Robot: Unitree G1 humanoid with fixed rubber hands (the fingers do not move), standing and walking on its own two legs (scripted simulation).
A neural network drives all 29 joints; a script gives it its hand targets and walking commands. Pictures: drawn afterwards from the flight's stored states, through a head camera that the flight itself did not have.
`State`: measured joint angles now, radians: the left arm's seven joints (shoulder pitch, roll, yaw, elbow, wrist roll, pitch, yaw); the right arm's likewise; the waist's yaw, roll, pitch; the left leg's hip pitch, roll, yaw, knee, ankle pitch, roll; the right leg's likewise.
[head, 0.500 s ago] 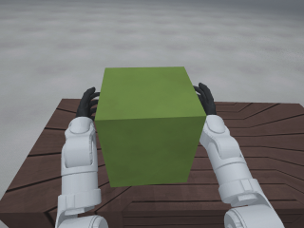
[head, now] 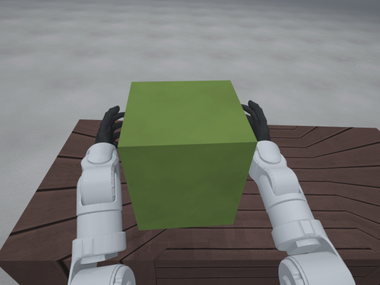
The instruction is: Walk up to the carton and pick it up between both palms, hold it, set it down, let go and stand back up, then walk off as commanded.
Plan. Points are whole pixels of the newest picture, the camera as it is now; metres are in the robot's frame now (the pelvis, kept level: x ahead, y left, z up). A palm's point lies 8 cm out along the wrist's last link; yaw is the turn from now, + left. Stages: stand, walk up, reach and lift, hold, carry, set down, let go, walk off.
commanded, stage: hold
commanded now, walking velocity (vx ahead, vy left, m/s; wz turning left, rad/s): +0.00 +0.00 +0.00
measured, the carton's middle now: (184, 155) +0.38 +0.02 +0.13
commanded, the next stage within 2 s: none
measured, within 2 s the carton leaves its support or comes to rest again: neither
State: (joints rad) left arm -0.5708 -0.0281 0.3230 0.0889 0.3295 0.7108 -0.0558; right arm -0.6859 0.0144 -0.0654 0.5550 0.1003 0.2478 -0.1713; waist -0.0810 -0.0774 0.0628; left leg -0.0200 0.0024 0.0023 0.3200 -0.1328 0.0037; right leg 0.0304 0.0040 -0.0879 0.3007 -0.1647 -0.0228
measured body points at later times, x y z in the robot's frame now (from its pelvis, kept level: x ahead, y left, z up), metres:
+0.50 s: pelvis +0.01 +0.00 +0.00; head -0.04 +0.03 +0.45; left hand +0.37 +0.16 +0.18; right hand +0.38 -0.14 +0.19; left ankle +0.04 +0.12 -0.75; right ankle +0.02 -0.10 -0.75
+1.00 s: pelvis +0.00 +0.00 +0.00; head -0.04 +0.03 +0.45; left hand +0.37 +0.16 +0.18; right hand +0.38 -0.14 +0.19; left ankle +0.04 +0.12 -0.75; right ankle +0.02 -0.10 -0.75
